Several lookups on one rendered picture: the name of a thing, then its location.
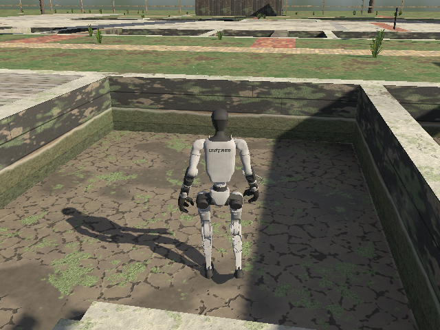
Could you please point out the right robot upper arm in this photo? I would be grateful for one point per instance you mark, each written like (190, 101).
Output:
(244, 155)

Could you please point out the left robot upper arm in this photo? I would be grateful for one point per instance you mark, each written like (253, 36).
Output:
(194, 157)

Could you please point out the robot right forearm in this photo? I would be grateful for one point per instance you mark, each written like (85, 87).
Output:
(251, 179)

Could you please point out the left robot hand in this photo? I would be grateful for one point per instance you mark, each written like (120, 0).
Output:
(182, 203)

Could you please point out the robot right thigh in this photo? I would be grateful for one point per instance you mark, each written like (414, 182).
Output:
(236, 203)

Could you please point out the robot right shin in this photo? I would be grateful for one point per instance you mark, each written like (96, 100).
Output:
(237, 247)

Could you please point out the right robot hand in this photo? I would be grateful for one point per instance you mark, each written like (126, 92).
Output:
(248, 192)

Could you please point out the robot left forearm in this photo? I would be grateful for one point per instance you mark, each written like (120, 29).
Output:
(186, 185)

